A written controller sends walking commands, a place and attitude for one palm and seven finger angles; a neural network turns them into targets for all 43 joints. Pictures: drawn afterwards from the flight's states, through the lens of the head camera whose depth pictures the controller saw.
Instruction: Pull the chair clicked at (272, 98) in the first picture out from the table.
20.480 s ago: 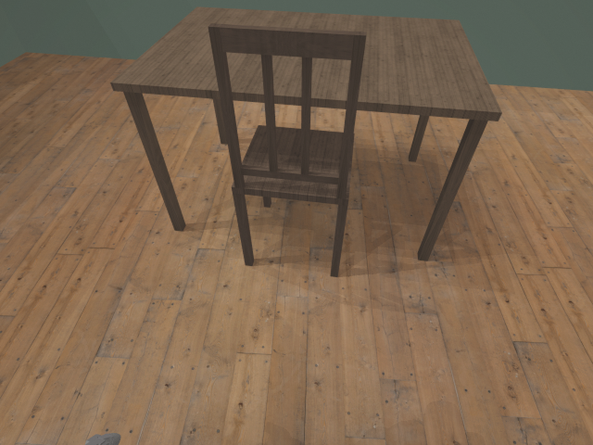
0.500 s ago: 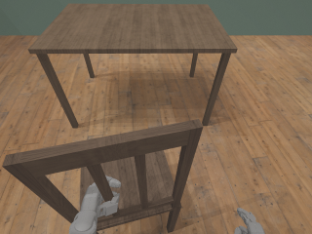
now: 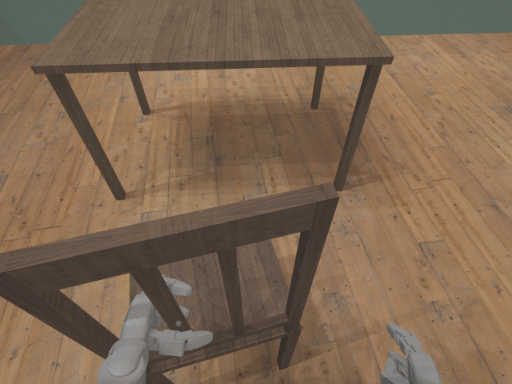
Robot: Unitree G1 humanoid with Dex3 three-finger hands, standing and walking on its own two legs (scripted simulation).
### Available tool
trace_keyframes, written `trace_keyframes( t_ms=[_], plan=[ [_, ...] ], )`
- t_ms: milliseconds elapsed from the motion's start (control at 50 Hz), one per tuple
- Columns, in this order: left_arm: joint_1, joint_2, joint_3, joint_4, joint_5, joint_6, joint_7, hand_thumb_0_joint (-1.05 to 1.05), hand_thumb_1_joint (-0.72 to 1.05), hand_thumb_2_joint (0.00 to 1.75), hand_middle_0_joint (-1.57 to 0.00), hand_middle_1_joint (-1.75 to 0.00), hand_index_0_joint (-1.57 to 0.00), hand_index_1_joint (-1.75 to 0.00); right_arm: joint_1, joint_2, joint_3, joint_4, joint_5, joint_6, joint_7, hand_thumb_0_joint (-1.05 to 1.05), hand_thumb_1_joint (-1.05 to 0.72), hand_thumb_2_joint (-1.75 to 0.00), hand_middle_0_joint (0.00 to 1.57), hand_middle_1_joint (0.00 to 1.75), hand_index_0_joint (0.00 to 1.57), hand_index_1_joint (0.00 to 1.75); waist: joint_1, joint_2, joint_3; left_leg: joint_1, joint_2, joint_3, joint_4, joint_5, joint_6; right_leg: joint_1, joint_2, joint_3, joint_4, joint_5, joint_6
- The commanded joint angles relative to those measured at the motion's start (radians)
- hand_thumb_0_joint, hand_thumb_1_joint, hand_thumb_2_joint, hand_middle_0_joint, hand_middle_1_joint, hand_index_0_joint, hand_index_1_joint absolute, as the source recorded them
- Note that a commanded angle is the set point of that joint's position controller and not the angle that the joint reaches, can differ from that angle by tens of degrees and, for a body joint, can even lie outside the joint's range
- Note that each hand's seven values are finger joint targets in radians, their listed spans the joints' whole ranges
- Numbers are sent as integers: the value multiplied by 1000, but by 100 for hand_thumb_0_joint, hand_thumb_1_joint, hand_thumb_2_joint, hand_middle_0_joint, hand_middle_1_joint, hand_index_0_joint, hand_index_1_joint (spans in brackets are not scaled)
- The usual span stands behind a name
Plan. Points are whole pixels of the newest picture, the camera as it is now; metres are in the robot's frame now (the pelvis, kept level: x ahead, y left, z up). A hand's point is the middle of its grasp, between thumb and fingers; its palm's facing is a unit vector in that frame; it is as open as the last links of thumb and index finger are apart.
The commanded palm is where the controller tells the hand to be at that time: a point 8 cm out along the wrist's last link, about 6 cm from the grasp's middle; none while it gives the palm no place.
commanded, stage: open the thumb and straighten the fingers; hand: left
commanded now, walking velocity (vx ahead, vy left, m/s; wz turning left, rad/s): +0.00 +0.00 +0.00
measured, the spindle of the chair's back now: (172, 314) +0.24 +0.15 -0.04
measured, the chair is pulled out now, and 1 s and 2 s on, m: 0.69 0.69 0.69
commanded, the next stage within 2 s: draw the fingers out of the gap in 0.42 s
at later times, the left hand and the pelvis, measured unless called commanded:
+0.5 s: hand (175, 326) +0.23 +0.14 -0.05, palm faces +0.01 -0.99 -0.16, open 17.3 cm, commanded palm +0.21 +0.20 -0.03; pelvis +0.03 -0.01 -0.02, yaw +2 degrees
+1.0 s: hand (167, 379) +0.15 +0.14 -0.05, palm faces +0.03 -0.99 -0.15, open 17.5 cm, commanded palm +0.13 +0.19 -0.03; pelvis +0.01 -0.01 -0.03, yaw +2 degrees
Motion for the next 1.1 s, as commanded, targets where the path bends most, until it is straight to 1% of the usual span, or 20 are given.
trace_keyframes(
  t_ms=[0, 60, 120, 160, 180, 200, 260, 320, 440, 480, 500, 560, 600, 660, 720, 800, 860, 1000, 1020, 1080],
  plan=[
    [-30, 75, 48, -280, -10, -15, 1, 0, -55, 20, -32, -94, -32, -94, -84, -107, -40, -188, -2, -81, -16, 0, -90, -90, 20, 30, 20, 30, 17, -25, -207, 104, 2, 33, -67, 96, 43, -9, 8, -80, -68, 141, -39],
    [-25, 52, 12, -348, -6, 6, -10, 0, -55, 20, -25, -73, -25, -73, -69, -110, -40, -200, -5, -90, -21, 0, -90, -90, 20, 30, 20, 30, -3, -24, -213, 101, 1, 31, -34, 123, 44, -39, 10, -84, -42, 172, -33],
    [13, 81, 35, -371, -3, 32, -13, 0, -55, 20, -18, -51, -18, -51, -50, -116, -39, -203, -9, -94, -28, 0, -90, -90, 20, 30, 20, 30, -10, -40, -203, 84, -1, 27, -6, 148, 47, -54, 11, -85, -25, 206, -32],
    [18, 63, 14, -414, 4, 41, -13, 0, -55, 20, -13, -36, -13, -36, -44, -110, -37, -218, -13, -97, -30, 0, -90, -90, 20, 30, 20, 30, -11, -34, -213, 81, -5, 23, 11, 162, 49, -65, 11, -89, -9, 218, -30],
    [33, 135, 102, -364, 4, 48, -7, 0, -55, 20, -10, -29, -10, -29, -31, -116, -42, -204, -15, -89, -35, 0, -90, -90, 20, 30, 20, 30, -4, -58, -202, 57, -7, 22, 22, 162, 47, -70, 13, -87, -3, 225, -31],
    [54, 134, 96, -370, 7, 54, -12, 0, -55, 20, -7, -22, -7, -22, -39, -117, -40, -206, -16, -84, -36, 0, -90, -90, 20, 30, 20, 30, 6, -40, -190, 47, -9, 24, 25, 171, 48, -70, 13, -85, 0, 236, -34],
    [53, 115, 79, -433, 7, 57, -21, 0, -55, 20, 0, 0, 0, 0, -27, -107, -36, -227, -17, -84, -39, 0, -90, -90, 20, 30, 20, 30, -2, -20, -233, 59, -15, 29, 50, 206, 51, -62, 10, -83, 20, 277, -31],
    [55, 101, 49, -477, 1, 61, -34, 0, -55, 20, 0, 0, 0, 0, -21, -106, -33, -231, -18, -91, -42, 0, -90, -90, 20, 30, 20, 30, -14, 3, -252, 71, -16, 26, 69, 233, 54, -63, 8, -81, 27, 307, -31],
    [131, 119, 74, -463, -15, 87, -51, 0, -55, 20, 0, 0, 0, 0, -17, -108, -37, -228, -18, -94, -49, 0, -90, -90, 20, 30, 20, 30, -14, -40, -249, 43, -19, 23, 90, 233, 56, -63, 7, -85, 33, 337, -23],
    [145, 112, 67, -467, -10, 92, -50, 0, -55, 20, 0, 0, 0, 0, -25, -107, -36, -236, -18, -90, -48, 0, -90, -90, 20, 30, 20, 30, -10, -37, -231, 22, -21, 23, 84, 203, 55, -74, 7, -87, 34, 302, -22],
    [129, 169, 128, -448, -9, 97, -42, 0, -55, 20, 0, 0, 0, 0, -25, -109, -42, -224, -17, -85, -52, 0, -90, -90, 20, 30, 20, 30, -4, -55, -219, 8, -20, 21, 84, 197, 56, -72, 8, -84, 28, 296, -26],
    [224, 125, 92, -488, -7, 97, -44, 0, -55, 20, 0, 0, 0, 0, -36, -97, -39, -247, -14, -84, -50, 0, -90, -90, 20, 30, 20, 30, 11, -29, -228, 12, -21, 27, 76, 184, 55, -71, 7, -86, 32, 268, -26],
    [245, 138, 101, -520, -11, 98, -40, 0, -55, 20, 0, 0, 0, 0, -44, -94, -43, -250, -13, -87, -53, 0, -90, -90, 20, 30, 20, 30, 14, -9, -228, 6, -21, 27, 78, 173, 56, -67, 6, -83, 28, 250, -30],
    [277, 124, 86, -546, -15, 89, -41, 0, -55, 20, 0, 0, 0, 0, -44, -90, -43, -252, -12, -91, -56, 0, -90, -90, 20, 30, 20, 30, 2, -39, -203, -10, -22, 23, 80, 137, 57, -90, 8, -85, 25, 213, -25],
    [322, 106, 54, -582, -9, 82, -43, 0, -55, 20, 0, 0, 0, 0, -47, -87, -44, -257, -10, -101, -59, 0, -90, -90, 20, 30, 20, 30, -3, -9, -180, -17, -22, 20, 82, 102, 58, -123, 10, -88, 25, 156, -27],
    [357, 126, 68, -610, -8, 75, -40, 0, -55, 20, 0, 0, 0, 0, -52, -89, -48, -255, -12, -109, -65, 0, -90, -90, 20, 30, 20, 30, -2, -32, -166, -44, -24, 8, 89, 59, 59, -146, 15, -90, 26, 91, -31],
    [363, 99, 31, -646, 1, 63, -40, 0, -55, 20, 0, 0, 0, 0, -47, -84, -44, -266, -11, -117, -67, 0, -90, -90, 20, 30, 20, 30, -10, -18, -168, -44, -27, 5, 95, 27, 61, -180, 17, -95, 35, 42, -30],
    [443, 137, 67, -670, 5, 78, -40, 0, -55, 20, 0, 0, 0, 0, -67, -77, -47, -271, -5, -114, -74, 0, -90, -90, 20, 30, 20, 30, 6, -14, -151, -93, -29, -1, 105, -35, 60, -197, 20, -88, 34, -52, -38],
    [456, 107, 30, -687, 9, 80, -44, 0, -55, 20, 0, 0, 0, 0, -66, -74, -42, -282, -5, -116, -73, 0, -90, -90, 20, 30, 20, 30, 1, 6, -145, -89, -31, 1, 104, -43, 60, -208, 19, -92, 39, -60, -36],
    [492, 100, 16, -720, 8, 90, -45, 0, -55, 20, 0, 0, 0, 0, -68, -70, -44, -292, -4, -121, -72, 0, -90, -90, 20, 30, 20, 30, 3, 6, -162, -91, -30, -6, 110, -50, 62, -210, 20, -93, 43, -70, -37]
  ],
)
